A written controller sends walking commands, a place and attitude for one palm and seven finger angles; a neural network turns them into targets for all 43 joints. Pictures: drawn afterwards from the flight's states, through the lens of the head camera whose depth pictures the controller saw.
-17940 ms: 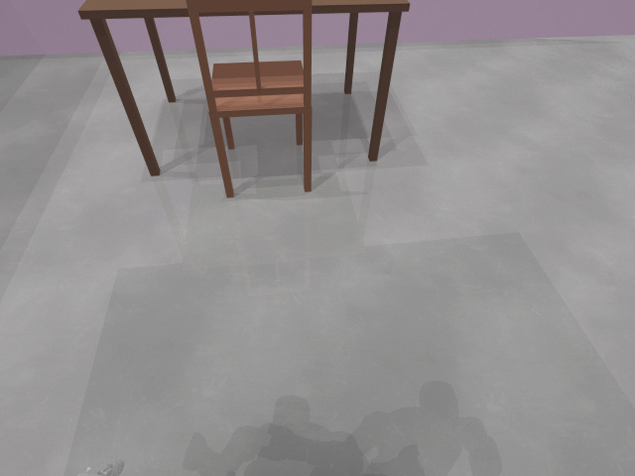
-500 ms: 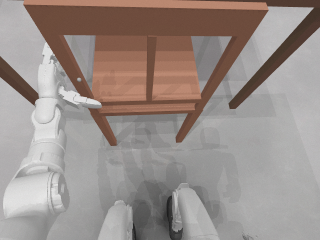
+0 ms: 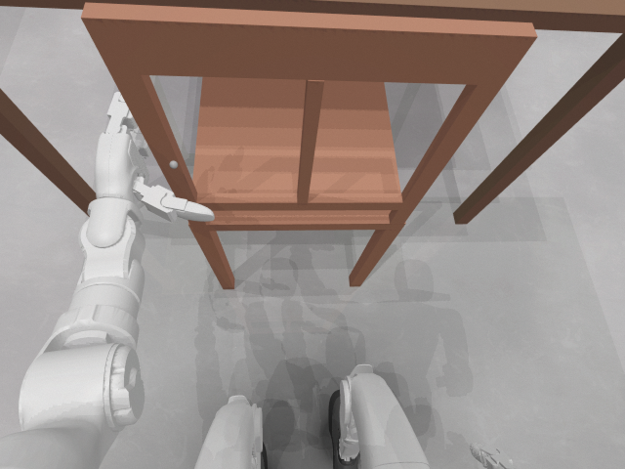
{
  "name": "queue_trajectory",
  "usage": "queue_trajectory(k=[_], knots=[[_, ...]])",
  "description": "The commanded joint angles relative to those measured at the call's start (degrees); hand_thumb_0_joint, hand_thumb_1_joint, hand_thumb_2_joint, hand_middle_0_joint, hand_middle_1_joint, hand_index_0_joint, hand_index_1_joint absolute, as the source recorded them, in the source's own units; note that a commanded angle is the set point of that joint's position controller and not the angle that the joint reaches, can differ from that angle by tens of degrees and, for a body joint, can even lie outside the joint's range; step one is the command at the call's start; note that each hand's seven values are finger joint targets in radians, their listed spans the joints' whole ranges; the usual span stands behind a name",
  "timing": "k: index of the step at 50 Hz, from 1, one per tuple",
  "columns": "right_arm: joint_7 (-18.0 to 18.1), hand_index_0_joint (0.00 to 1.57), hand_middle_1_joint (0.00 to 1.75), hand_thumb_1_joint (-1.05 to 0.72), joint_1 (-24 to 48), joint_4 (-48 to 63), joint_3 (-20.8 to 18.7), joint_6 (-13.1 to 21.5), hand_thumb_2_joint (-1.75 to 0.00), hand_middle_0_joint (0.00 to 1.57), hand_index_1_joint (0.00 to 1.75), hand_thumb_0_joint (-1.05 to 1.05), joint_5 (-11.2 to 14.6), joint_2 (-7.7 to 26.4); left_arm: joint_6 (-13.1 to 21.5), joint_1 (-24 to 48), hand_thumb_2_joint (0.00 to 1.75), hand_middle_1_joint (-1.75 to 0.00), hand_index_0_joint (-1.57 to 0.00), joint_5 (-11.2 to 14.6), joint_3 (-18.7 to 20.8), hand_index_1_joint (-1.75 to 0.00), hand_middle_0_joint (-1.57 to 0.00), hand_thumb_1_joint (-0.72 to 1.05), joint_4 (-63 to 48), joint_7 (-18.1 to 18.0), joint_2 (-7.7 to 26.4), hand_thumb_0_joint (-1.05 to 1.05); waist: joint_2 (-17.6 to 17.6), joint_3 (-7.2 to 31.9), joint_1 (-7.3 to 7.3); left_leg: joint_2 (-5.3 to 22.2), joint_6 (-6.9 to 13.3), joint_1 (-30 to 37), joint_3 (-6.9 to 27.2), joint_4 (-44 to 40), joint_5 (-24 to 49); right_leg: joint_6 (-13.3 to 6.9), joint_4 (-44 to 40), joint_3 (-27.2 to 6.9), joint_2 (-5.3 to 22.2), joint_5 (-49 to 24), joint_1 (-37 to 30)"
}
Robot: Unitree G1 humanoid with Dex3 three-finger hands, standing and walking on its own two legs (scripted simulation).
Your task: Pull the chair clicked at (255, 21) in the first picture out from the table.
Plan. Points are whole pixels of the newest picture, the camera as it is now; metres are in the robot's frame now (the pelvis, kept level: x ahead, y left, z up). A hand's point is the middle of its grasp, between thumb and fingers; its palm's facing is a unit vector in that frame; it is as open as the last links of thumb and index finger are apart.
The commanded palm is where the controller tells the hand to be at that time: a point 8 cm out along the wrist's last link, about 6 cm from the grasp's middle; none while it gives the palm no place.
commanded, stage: hook a spindle and tug to test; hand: left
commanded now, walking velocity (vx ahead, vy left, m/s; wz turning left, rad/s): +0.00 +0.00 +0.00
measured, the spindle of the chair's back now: (307, 150) +0.51 -0.03 +0.01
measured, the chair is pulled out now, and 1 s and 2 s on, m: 0.00 0.00 0.05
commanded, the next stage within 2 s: step backward, pulling the chair out in 1.32 s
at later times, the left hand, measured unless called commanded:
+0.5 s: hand (175, 161) +0.49 +0.14 +0.03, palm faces -0.01 -1.00 -0.04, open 9.3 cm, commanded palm +0.46 +0.18 +0.03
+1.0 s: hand (177, 165) +0.48 +0.14 +0.03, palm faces -0.02 -1.00 -0.02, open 5.8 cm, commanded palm +0.44 +0.19 +0.03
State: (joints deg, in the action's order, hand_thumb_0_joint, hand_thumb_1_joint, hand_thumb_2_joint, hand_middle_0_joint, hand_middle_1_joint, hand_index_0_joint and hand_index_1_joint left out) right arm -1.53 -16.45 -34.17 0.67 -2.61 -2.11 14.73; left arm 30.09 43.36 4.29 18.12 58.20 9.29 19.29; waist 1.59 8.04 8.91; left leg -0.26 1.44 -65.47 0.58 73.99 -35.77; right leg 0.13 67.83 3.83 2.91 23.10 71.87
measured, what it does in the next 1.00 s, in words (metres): stands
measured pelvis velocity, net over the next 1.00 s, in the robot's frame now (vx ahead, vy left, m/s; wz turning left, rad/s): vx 0.01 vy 0.00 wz -0.01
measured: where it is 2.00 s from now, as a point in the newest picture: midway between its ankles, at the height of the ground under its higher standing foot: outside the picture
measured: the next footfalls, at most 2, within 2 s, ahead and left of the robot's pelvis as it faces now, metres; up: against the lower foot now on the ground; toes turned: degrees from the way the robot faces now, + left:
none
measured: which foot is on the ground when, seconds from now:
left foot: down 0.00-1.00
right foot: down 0.00-1.00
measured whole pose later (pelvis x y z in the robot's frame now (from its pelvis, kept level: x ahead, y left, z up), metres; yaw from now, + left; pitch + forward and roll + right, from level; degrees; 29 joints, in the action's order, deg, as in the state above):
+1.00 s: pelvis +0.01 +0.00 +0.01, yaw -1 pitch +27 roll -2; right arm -2.1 -17.1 -33.3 0.2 -3.0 -1.6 14.2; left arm 28.5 38.3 5.9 17.7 51.6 7.5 17.7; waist 1.6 8.4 8.7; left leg 0.2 1.3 -63.8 -0.2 72.4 -36.0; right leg 0.1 66.8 3.1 2.2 23.2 70.9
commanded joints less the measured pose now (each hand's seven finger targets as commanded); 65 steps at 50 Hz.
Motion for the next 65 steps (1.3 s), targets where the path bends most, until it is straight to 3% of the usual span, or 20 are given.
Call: queue_trajectory(k=[1,3,6,10,11,16,21,24,28,30,31,33,39,42,46,48,50,54,58,65], knots=[[0.28,0.2,0.3,-0.9,-9.02,3.51,-3.64,0.58,-0.9,0.2,0.3,0.0,-0.12,9.35,4.41,22.41,0.3,-0.63,-0.24,0.35,0.73,-0.63,-0.24,-0.5,-14.42,-1.04,10.14,0.0,6.14,32.7,0.91,0.11,-1.92,14.43,2.65,-9.9,28.66,-1.73,-4.05,-1.73,-2.38,-15.26,-24.06],[0.26,0.2,0.3,-0.9,-8.89,3.81,-3.56,0.58,-0.9,0.2,0.3,0.0,0.03,9.22,3.99,20.66,0.3,-0.74,-0.27,0.64,0.59,-0.74,-0.27,-0.5,-12.97,-1.12,9.41,0.0,3.91,31.17,1.34,0.04,-1.43,12.4,2.25,-9.84,27.53,-1.65,-4.29,-1.82,-2.5,-15.77,-24.98],[0.38,0.2,0.3,-0.9,-8.63,3.97,-3.28,0.42,-0.9,0.2,0.3,0.0,0.2,9.3,3.25,19.74,0.3,-0.9,-0.32,0.35,2.14,-0.9,-0.32,-0.5,-11.19,-1.1,11.31,0.0,2.64,29.53,0.74,-0.33,-0.95,8.69,1.51,-10.27,23.17,-1.52,-4.77,-2.47,-2.4,-14.0,-26.66],[0.63,0.2,0.3,-0.9,-8.72,3.99,-3.34,0.81,-0.9,0.2,0.3,0.0,0.04,9.25,3.93,22.35,0.4,-1.12,-0.39,0.37,2.2,-1.12,-0.39,-0.28,-14.04,-1.03,11.94,0.0,4.86,31.7,0.72,-0.24,-1.15,10.83,1.81,-10.33,24.18,-1.59,-4.55,-2.44,-2.31,-14.12,-26.38],[0.54,0.2,0.3,-0.9,-8.7,3.99,-3.37,0.89,-0.9,0.2,0.3,0.0,0.04,9.11,4.0,22.09,0.42,-1.18,-0.41,0.44,1.04,-1.18,-0.41,-0.22,-14.52,-0.89,10.57,0.0,5.51,32.35,0.86,-0.22,-1.19,11.7,1.78,-10.15,24.96,-1.61,-4.63,-2.48,-2.37,-14.66,-26.24],[0.59,0.2,0.3,-0.9,-9.06,3.12,-3.41,1.0,-0.9,0.2,0.3,0.0,0.14,9.38,3.25,21.92,0.54,-1.45,-0.5,0.8,0.46,-1.45,-0.5,0.06,-11.9,-0.66,9.64,0.0,3.77,29.4,1.51,-0.06,-1.1,10.2,1.89,-10.36,23.55,-1.51,-4.94,-2.15,-2.36,-13.4,-24.98],[0.33,0.2,0.3,-0.9,-9.36,2.83,-3.53,0.99,-0.9,0.2,0.3,0.0,-0.05,9.25,3.36,22.63,0.66,-1.45,-0.5,0.22,-1.26,-1.45,-0.5,0.34,-11.57,-0.92,7.85,0.0,4.65,29.68,1.68,-0.16,-1.17,11.09,1.89,-10.28,23.64,-1.6,-5.05,-2.11,-2.36,-12.98,-24.11],[0.34,0.2,0.3,-0.9,-9.69,2.9,-3.74,0.9,-0.9,0.2,0.3,0.0,-0.1,9.39,3.79,22.57,0.73,-1.45,-0.5,0.12,-0.2,-1.45,-0.5,0.51,-12.66,-0.94,9.27,0.0,4.32,31.79,1.35,-0.15,-1.15,11.54,1.97,-9.96,24.86,-1.65,-4.73,-2.29,-2.4,-14.44,-25.32],[0.39,0.2,0.3,-0.9,-9.43,2.93,-3.65,0.86,-0.9,0.2,0.3,0.0,0.04,9.28,3.56,22.21,0.83,-1.45,-0.5,0.52,-0.55,-1.45,-0.5,0.73,-11.86,-0.7,8.71,0.0,3.53,30.48,1.87,-0.23,-0.81,10.19,1.63,-9.94,23.93,-1.63,-5.14,-2.47,-2.42,-14.69,-25.84],[0.46,0.2,0.3,-0.9,-9.59,2.77,-3.59,0.78,-0.9,0.2,0.3,0.0,-0.03,9.45,3.78,22.52,0.88,-1.45,-0.5,0.38,1.43,-1.45,-0.5,0.84,-11.73,-0.7,11.29,0.0,3.61,30.37,1.21,-0.32,-0.8,9.39,1.57,-10.09,23.46,-1.66,-5.03,-2.66,-2.37,-14.67,-26.84],[0.37,0.2,0.3,-0.9,-9.47,3.1,-3.54,0.77,-0.9,0.2,0.3,0.0,0.01,9.26,3.74,21.46,0.9,-1.45,-0.5,0.18,0.77,-1.45,-0.5,0.9,-11.35,-0.45,10.4,0.0,4.2,30.93,1.05,-0.49,-0.73,9.48,1.21,-10.12,23.19,-1.61,-5.25,-2.87,-2.38,-14.58,-27.2],[0.51,0.2,0.3,-0.9,-9.39,3.06,-3.5,0.76,-0.9,0.2,0.3,0.0,0.08,9.21,3.86,22.54,0.9,-1.45,-0.5,0.34,-0.11,-1.45,-0.5,0.9,-11.01,-0.3,9.5,0.0,3.62,29.78,1.71,-0.31,-0.72,9.65,1.6,-10.1,23.15,-1.62,-4.99,-2.54,-2.39,-14.08,-25.76],[-0.06,0.2,0.3,-0.9,-9.14,4.0,-3.77,0.52,-0.9,0.2,0.3,0.0,0.17,9.03,3.59,16.62,0.9,-1.45,-0.5,0.33,0.0,-1.45,-0.5,0.9,-13.9,-0.42,9.0,0.0,4.94,32.45,-0.16,-0.16,-1.24,12.31,1.46,-10.42,27.29,-1.84,-4.72,-2.35,-2.43,-16.86,-27.23],[-0.01,0.2,0.3,-0.9,-8.62,4.16,-3.72,0.4,-0.9,0.2,0.3,0.0,0.44,9.06,2.87,15.74,0.9,-1.45,-0.5,0.49,-0.25,-1.45,-0.5,0.9,-14.14,-0.45,8.91,0.0,3.01,29.85,0.21,-0.19,-0.83,9.64,0.96,-10.77,24.39,-1.67,-5.31,-2.68,-2.41,-15.89,-28.0],[-0.14,0.2,0.3,-0.9,-8.35,4.96,-3.9,0.49,-0.9,0.2,0.3,0.0,0.51,8.83,2.74,11.39,0.9,-1.45,-0.5,0.88,-0.22,-1.45,-0.5,0.9,-17.59,-0.55,8.36,0.0,4.38,31.55,-1.23,0.07,-1.36,12.62,1.14,-11.32,28.34,-1.95,-4.97,-2.34,-2.46,-17.87,-28.62],[-0.25,0.2,0.3,-0.9,-8.25,5.24,-3.98,0.66,-0.9,0.2,0.3,0.0,0.63,8.64,2.39,9.72,0.9,-1.45,-0.5,1.39,-1.64,-1.45,-0.5,0.9,-18.42,-0.67,6.15,0.0,3.09,31.21,-0.63,0.27,-1.29,12.79,1.28,-11.31,29.19,-1.86,-5.06,-2.07,-2.55,-18.49,-28.41],[-0.17,0.2,0.3,-0.9,-8.13,5.24,-4.05,0.71,-0.9,0.2,0.3,0.0,0.78,8.79,2.18,7.89,0.9,-1.45,-0.5,1.4,0.23,-1.45,-0.5,0.9,-18.8,-0.93,8.22,0.0,1.79,30.11,-1.23,0.15,-1.18,10.96,0.77,-11.58,27.55,-1.72,-5.32,-2.42,-2.46,-18.6,-29.88],[-0.06,0.2,0.3,-0.9,-7.8,5.56,-4.06,1.03,-0.9,0.2,0.3,0.0,0.84,8.47,2.08,5.52,0.9,-1.45,-0.5,1.51,-0.68,-1.45,-0.5,0.9,-21.17,-0.88,7.0,0.0,3.86,30.02,-1.88,0.24,-1.55,12.62,0.7,-11.95,30.02,-1.94,-5.07,-2.37,-2.38,-19.65,-29.72],[-0.24,0.2,0.3,-0.9,-7.33,6.04,-4.35,1.44,-0.9,0.2,0.3,0.0,0.99,8.1,1.83,1.2,0.9,-1.45,-0.5,2.07,-2.66,-1.45,-0.5,0.9,-23.51,-1.16,3.97,0.0,2.86,29.83,-2.17,0.49,-1.73,13.54,0.75,-11.96,32.56,-1.95,-5.0,-2.02,-2.31,-20.88,-29.83],[0.05,0.2,0.3,-0.9,-6.63,6.04,-4.41,1.98,-0.9,0.2,0.3,0.0,1.33,7.87,1.3,-2.34,0.9,-1.45,-0.5,2.3,-1.67,-1.45,-0.5,0.9,-25.77,-1.2,5.08,0.0,0.88,28.78,-2.68,0.12,-1.47,10.97,0.03,-12.12,30.77,-1.88,-5.03,-2.67,-2.06,-23.06,-32.86]])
